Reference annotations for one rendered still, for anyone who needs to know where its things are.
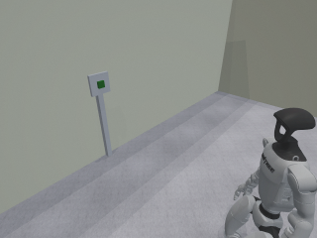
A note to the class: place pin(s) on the robot right upper arm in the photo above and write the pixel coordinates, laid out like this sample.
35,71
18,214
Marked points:
267,140

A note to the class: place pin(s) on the right robot hand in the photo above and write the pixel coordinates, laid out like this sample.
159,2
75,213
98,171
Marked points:
242,188

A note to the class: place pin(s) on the left robot forearm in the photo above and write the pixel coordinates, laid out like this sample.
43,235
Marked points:
302,230

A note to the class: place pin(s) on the right robot forearm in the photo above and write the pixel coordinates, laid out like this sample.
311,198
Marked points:
253,180

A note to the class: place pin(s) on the button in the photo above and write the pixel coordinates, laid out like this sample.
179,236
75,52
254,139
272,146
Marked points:
101,84

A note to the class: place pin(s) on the left robot thigh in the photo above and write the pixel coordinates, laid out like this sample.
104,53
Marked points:
269,233

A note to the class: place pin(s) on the panel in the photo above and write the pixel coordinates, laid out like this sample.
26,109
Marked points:
98,93

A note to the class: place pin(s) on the humanoid robot head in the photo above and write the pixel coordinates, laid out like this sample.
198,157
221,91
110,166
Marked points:
291,119

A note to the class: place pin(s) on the robot left upper arm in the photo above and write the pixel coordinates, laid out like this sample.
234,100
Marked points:
304,187

